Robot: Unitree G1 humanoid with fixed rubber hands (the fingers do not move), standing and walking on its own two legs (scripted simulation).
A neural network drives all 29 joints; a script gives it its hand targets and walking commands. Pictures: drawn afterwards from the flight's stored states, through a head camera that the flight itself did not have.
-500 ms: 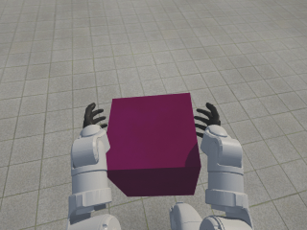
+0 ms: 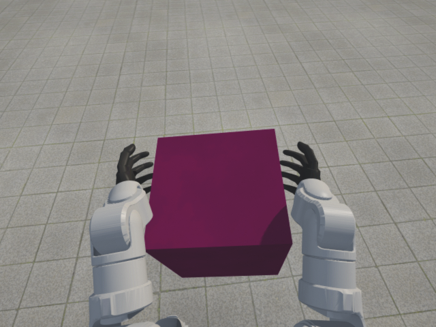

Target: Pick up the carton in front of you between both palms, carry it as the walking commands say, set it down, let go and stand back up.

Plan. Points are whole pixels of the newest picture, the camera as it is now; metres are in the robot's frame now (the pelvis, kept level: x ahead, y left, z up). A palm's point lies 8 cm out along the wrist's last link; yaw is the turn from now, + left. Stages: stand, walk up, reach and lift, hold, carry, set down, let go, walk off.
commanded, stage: carry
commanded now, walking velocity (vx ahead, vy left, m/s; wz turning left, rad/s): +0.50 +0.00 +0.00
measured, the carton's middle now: (222, 212) +0.33 +0.01 +0.01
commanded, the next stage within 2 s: none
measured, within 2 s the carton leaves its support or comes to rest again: neither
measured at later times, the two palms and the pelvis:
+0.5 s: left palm (149, 102) +0.58 +0.18 +0.08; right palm (273, 109) +0.56 -0.11 +0.08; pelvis +0.33 +0.05 +0.00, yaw -4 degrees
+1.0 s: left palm (183, 37) +0.89 +0.13 +0.09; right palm (277, 40) +0.89 -0.17 +0.08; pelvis +0.65 -0.02 +0.00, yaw -1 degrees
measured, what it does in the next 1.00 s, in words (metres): walks ahead: left foot, then right foot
